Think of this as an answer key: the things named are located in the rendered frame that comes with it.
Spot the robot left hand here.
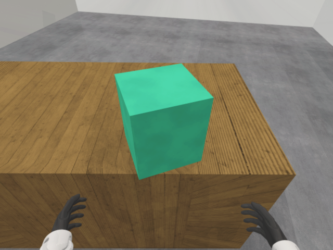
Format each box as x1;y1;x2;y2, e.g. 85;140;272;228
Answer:
51;194;87;232

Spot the robot right hand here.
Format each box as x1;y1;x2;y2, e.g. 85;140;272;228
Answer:
241;202;287;248

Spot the carton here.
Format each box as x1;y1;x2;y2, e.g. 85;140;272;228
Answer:
114;64;214;180

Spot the left robot forearm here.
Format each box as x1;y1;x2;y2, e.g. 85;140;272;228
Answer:
40;230;73;250

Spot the pedestal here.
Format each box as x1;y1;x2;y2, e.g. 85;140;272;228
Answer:
0;61;296;248

